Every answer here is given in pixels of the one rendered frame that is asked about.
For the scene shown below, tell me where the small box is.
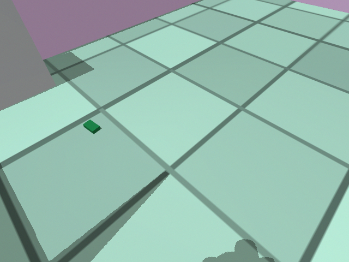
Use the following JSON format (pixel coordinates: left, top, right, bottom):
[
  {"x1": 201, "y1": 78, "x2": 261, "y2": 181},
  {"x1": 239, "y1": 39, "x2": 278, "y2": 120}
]
[{"x1": 83, "y1": 120, "x2": 101, "y2": 134}]

